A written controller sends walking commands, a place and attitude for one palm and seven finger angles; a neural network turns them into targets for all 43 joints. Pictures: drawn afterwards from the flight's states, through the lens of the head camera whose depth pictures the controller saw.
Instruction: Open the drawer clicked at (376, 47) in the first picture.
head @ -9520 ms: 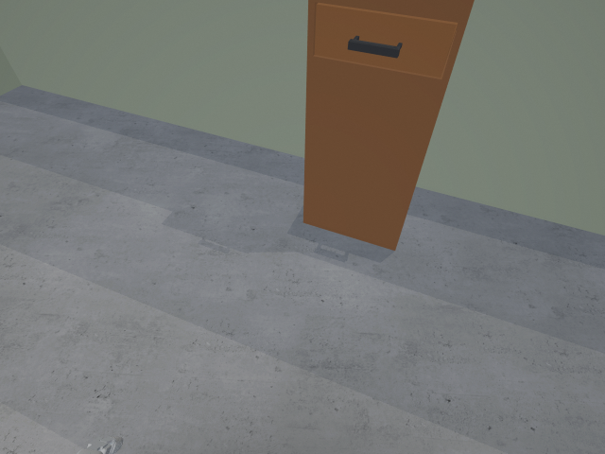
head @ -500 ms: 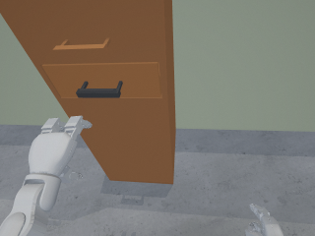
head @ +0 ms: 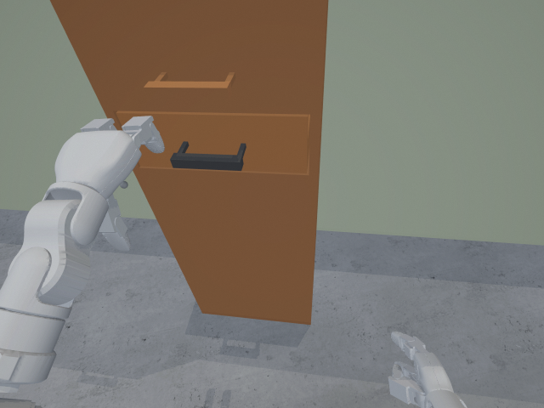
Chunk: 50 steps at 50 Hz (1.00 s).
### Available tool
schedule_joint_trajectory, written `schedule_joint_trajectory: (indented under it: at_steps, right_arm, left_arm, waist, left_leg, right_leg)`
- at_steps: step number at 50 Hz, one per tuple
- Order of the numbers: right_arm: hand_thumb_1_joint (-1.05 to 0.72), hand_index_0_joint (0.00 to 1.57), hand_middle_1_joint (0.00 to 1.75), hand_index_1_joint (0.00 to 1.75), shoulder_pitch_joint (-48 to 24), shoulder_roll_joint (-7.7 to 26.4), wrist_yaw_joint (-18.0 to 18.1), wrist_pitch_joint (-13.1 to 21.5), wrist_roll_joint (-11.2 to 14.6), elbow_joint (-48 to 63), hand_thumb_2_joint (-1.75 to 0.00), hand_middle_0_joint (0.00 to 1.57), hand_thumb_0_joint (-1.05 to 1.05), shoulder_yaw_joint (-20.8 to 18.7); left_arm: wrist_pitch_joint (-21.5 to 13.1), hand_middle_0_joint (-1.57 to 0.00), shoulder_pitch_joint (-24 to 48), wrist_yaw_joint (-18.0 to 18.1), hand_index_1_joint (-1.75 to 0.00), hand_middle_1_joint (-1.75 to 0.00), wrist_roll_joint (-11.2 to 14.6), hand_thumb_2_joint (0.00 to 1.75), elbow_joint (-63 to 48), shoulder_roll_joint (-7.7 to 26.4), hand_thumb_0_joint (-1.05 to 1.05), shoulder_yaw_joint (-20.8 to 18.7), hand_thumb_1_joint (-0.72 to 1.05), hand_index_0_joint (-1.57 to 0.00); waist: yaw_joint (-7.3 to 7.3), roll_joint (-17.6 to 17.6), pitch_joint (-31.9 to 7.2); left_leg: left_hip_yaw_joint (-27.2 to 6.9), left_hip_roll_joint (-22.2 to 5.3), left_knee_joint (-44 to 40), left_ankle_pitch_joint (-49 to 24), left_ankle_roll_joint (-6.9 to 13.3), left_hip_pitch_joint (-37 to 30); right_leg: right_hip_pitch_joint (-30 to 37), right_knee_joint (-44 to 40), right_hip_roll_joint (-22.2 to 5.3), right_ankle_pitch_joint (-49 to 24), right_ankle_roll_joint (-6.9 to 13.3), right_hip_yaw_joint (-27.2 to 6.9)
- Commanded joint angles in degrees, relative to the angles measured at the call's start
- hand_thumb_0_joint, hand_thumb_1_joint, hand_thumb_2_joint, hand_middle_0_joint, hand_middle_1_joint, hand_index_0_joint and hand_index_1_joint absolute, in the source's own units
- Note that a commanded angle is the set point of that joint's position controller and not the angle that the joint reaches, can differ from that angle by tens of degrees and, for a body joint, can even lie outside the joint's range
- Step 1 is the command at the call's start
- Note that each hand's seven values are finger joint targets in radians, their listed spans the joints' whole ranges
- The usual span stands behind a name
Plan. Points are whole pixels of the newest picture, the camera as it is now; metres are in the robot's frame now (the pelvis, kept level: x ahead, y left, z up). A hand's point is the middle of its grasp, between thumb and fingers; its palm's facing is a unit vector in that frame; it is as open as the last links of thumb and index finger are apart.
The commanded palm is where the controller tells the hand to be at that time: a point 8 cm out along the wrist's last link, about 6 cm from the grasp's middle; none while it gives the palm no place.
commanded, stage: raise the hand with hooked fingers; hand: left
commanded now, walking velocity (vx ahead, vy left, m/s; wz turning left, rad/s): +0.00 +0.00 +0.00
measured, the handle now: (210, 154) +0.54 +0.22 +0.07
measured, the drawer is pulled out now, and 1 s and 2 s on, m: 0.00 0.00 0.00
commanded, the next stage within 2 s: move the hooked fingers above the handle in 0.32 s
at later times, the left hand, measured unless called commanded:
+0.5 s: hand (144, 194) +0.32 +0.23 +0.18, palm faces +0.11 -0.05 -0.99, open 13.9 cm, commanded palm +0.29 +0.22 +0.24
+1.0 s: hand (173, 188) +0.37 +0.22 +0.14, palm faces -0.04 -0.03 -1.00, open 13.9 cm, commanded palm +0.35 +0.22 +0.22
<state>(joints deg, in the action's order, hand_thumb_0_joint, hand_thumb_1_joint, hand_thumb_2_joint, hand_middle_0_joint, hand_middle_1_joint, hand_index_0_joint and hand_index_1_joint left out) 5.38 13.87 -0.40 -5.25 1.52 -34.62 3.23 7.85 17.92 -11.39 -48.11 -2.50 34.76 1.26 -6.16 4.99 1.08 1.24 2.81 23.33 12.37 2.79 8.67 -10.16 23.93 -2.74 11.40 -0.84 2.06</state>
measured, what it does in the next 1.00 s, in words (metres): stands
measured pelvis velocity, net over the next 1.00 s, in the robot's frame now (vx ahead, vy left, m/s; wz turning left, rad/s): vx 0.01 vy -0.04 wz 0.01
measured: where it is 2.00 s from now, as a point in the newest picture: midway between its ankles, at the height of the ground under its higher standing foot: outside the picture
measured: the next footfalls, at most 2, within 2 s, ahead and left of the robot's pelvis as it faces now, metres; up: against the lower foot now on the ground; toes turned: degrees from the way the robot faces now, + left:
none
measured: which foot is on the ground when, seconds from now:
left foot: down 0.00-1.00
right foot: down 0.00-1.00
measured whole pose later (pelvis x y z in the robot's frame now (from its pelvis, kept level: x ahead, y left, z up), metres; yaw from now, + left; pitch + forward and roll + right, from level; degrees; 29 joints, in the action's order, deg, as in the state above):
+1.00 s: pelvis +0.01 -0.04 +0.00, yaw +1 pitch +2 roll +0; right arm 9.7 17.7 2.5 -6.0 2.0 -35.8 -0.1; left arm -2.3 23.0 -10.6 -47.9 13.0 34.7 1.0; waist -3.2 5.2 0.2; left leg -0.5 0.4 25.8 13.9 0.2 14.1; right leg -15.5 26.9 -0.5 13.6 1.5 3.8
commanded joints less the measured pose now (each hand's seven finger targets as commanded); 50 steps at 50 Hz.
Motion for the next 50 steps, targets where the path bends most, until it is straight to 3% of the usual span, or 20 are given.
schedule_joint_trajectory:
  at_steps: [1,5,9,12,15,20,23,27,30,32,33,36,37,38,40,44,46,50]
  right_arm:
    - [-0.9,0.2,0.3,0.3,-7.11,7.24,-0.27,2.7,0.0,9.84,-0.9,0.2,0.0,-3.48]
    - [-0.9,0.2,0.3,0.3,-6.95,7.59,-0.65,3.13,-0.17,10.17,-0.9,0.2,0.0,-3.55]
    - [-0.9,0.2,0.3,0.3,-6.55,7.58,-0.53,3.93,-0.21,9.69,-0.9,0.2,0.0,-4.07]
    - [-0.9,0.2,0.3,0.3,-5.88,7.41,-0.68,4.31,-0.2,8.74,-0.9,0.2,0.0,-4.46]
    - [-0.9,0.2,0.3,0.3,-6.39,7.56,-0.82,4.35,0.14,8.37,-0.9,0.2,0.0,-4.5]
    - [-0.9,0.2,0.3,0.3,-7.64,8.06,-0.51,3.35,0.66,8.87,-0.9,0.2,0.0,-4.01]
    - [-0.9,0.2,0.3,0.3,-7.52,8.34,0.18,2.8,0.7,8.48,-0.9,0.2,0.0,-3.8]
    - [-0.9,0.2,0.3,0.3,-6.93,7.94,1.44,3.02,0.42,8.37,-0.9,0.2,0.0,-3.41]
    - [-0.9,0.2,0.3,0.3,-6.06,7.68,2.17,3.62,0.09,7.85,-0.9,0.2,0.0,-3.48]
    - [-0.9,0.2,0.3,0.3,-5.92,7.31,2.48,3.47,0.07,7.95,-0.9,0.2,0.0,-3.65]
    - [-0.9,0.2,0.3,0.3,-5.58,7.36,2.64,3.29,0.14,7.34,-0.9,0.2,0.0,-3.66]
    - [-0.9,0.2,0.3,0.3,-4.79,7.68,2.49,2.92,0.3,7.13,-0.9,0.2,0.0,-4.1]
    - [-0.9,0.2,0.3,0.3,-4.8,7.97,2.42,2.46,0.49,7.03,-0.9,0.2,0.0,-4.09]
    - [-0.9,0.2,0.3,0.3,-4.59,8.1,2.33,2.18,0.5,7.15,-0.9,0.2,0.0,-4.12]
    - [-0.9,0.2,0.3,0.3,-4.54,8.56,2.35,2.01,0.76,7.66,-0.9,0.2,0.0,-4.41]
    - [-0.9,0.2,0.3,0.3,-3.8,8.79,2.64,1.6,0.67,8.58,-0.9,0.2,0.0,-4.79]
    - [-0.9,0.2,0.3,0.3,-2.87,8.62,3.13,1.76,0.57,8.4,-0.9,0.2,0.0,-5.03]
    - [-0.9,0.2,0.3,0.3,-1.33,8.39,3.37,2.02,0.31,7.97,-0.9,0.2,0.0,-5.5]
  left_arm:
    - [-2.61,-0.3,13.39,-0.69,-1.2,-1.2,0.29,0.3,-11.3,10.64,0.0,-7.05,-0.5,-0.3]
    - [-4.77,-0.3,14.37,0.07,-1.2,-1.2,0.98,0.3,-13.84,13.71,0.0,-10.71,-0.5,-0.3]
    - [-6.78,-0.3,15.44,3.08,-1.2,-1.2,1.64,0.3,-15.92,16.23,0.0,-14.49,-0.5,-0.3]
    - [-7.32,-0.3,15.65,5.3,-1.2,-1.2,1.79,0.3,-15.96,15.33,0.0,-14.18,-0.5,-0.3]
    - [-5.87,-0.3,14.42,5.88,-1.2,-1.2,2.03,0.3,-13.5,13.03,0.0,-12.26,-0.5,-0.3]
    - [-2.32,-0.3,12.78,4.12,-1.2,-1.2,1.35,0.3,-10.09,10.51,0.0,-8.37,-0.5,-0.3]
    - [-1.75,-0.3,15.26,2.9,-1.2,-1.2,-0.01,0.3,-7.41,11.41,0.0,-7.67,-0.5,-0.3]
    - [-4.45,-0.3,21.52,2.48,-1.2,-1.2,-0.74,0.3,-6.39,13.55,0.0,-8.23,-0.5,-0.3]
    - [-7.48,-0.3,23.46,3.48,-1.2,-1.2,-0.21,0.3,-4.53,18.15,0.0,-12.95,-0.5,-0.3]
    - [-8.97,-0.3,23.32,4.17,-1.2,-1.2,0.55,0.3,-4.21,17.68,0.0,-13.32,-0.5,-0.3]
    - [-9.17,-0.3,23.92,4.47,-1.2,-1.2,0.71,0.3,-1.29,17.6,0.0,-13.39,-0.5,-0.3]
    - [-9.07,-0.3,21.79,4.99,-1.2,-1.2,1.08,0.3,2.91,17.38,0.0,-13.93,-0.5,-0.3]
    - [-8.58,-0.3,21.9,4.95,-1.2,-1.2,0.79,0.3,4.73,17.12,0.0,-13.34,-0.5,-0.3]
    - [-8.22,-0.3,22.73,4.66,-1.2,-1.2,0.69,0.3,5.77,15.11,0.0,-11.09,-0.5,-0.3]
    - [-7.81,-0.3,22.57,3.91,-1.2,-1.2,0.33,0.3,6.92,14.51,0.0,-9.74,-0.5,-0.3]
    - [-8.79,-0.3,25.61,2.65,-1.2,-1.2,-0.25,0.3,4.62,13.34,0.0,-6.93,-0.5,-0.3]
    - [-10.37,-0.3,27.23,2.75,-1.2,-1.2,-0.16,0.3,4.15,14.16,0.0,-7.41,-0.5,-0.3]
    - [-13.58,-0.3,29.52,5.11,-1.2,-1.2,0.68,0.3,2.09,18.06,0.0,-12.57,-0.5,-0.3]
  waist:
    - [1.03,-1.41,-14.12]
    - [0.59,-2.22,-13.96]
    - [-0.15,0.42,-15.67]
    - [-0.07,2.01,-16.84]
    - [0.31,0.81,-15.18]
    - [0.96,-3.18,-13.28]
    - [1.97,-5.94,-12.37]
    - [2.59,-5.06,-14.02]
    - [1.79,-4.04,-16.33]
    - [1.53,-3.18,-17.33]
    - [2.12,-2.77,-15.76]
    - [1.77,-2.48,-15.21]
    - [2.19,-3.06,-13.51]
    - [2.56,-3.65,-13.62]
    - [2.96,-5.59,-13.8]
    - [3.62,-4.92,-17.77]
    - [3.82,-5.17,-18.94]
    - [2.72,-4.08,-21.85]
  left_leg:
    - [-2.94,-2.78,-3.93,-16.76,-2.25,-2.49]
    - [-3.23,-2.76,-4.47,-15.88,-2.2,-1.32]
    - [-3.38,-2.53,-4.21,-15.68,-2.28,-1.93]
    - [-3.4,-2.35,-4.0,-16.96,-2.65,-2.46]
    - [-2.48,-2.05,-4.0,-15.17,-2.65,-0.94]
    - [-1.26,-1.7,-4.39,-10.36,-2.05,1.01]
    - [-0.82,-1.47,-4.04,-8.1,-1.57,1.96]
    - [-0.59,-0.77,-3.25,-6.76,-1.06,1.5]
    - [-0.6,-0.24,-2.16,-8.24,-0.87,1.98]
    - [-0.38,0.01,-1.65,-9.99,-0.83,1.97]
    - [-0.18,-0.06,-1.53,-9.56,-1.05,2.89]
    - [0.26,-0.08,-0.7,-11.33,-1.15,4.12]
    - [0.29,-0.17,-0.86,-10.71,-1.33,5.22]
    - [0.41,-0.09,-0.87,-10.36,-1.31,5.33]
    - [0.69,-0.25,-0.39,-9.76,-1.03,5.6]
    - [0.53,0.3,0.59,-10.74,-0.57,4.64]
    - [0.17,0.39,0.92,-10.6,-0.21,4.09]
    - [-0.52,0.45,1.48,-14.84,-0.22,3.29]
  right_leg:
    - [4.92,-1.53,3.22,-6.35,3.18,0.66]
    - [5.26,-1.63,3.36,-5.57,3.22,0.84]
    - [5.35,-1.73,3.7,-5.2,3.26,0.51]
    - [5.3,-1.64,3.31,-5.91,3.36,0.45]
    - [5.02,-1.99,3.2,-5.43,3.25,0.42]
    - [4.97,-2.62,2.88,-3.06,2.87,0.18]
    - [4.11,-3.04,2.76,-1.83,2.46,0.0]
    - [4.46,-3.43,2.51,-1.11,2.16,-0.5]
    - [7.13,-3.0,2.19,-3.55,2.1,-1.26]
    - [8.15,-2.47,1.93,-6.72,2.06,-1.43]
    - [7.05,-2.59,1.91,-6.63,2.03,-1.26]
    - [7.57,-1.98,1.75,-9.57,2.06,-1.51]
    - [6.35,-1.93,1.78,-9.14,2.04,-1.1]
    - [5.97,-1.98,1.73,-9.05,1.97,-1.17]
    - [5.55,-1.94,1.7,-8.63,1.77,-1.44]
    - [6.29,-0.9,1.71,-10.87,1.72,-1.9]
    - [5.94,-0.51,1.72,-10.9,1.66,-2.06]
    - [7.22,0.84,2.17,-14.5,2.1,-1.62]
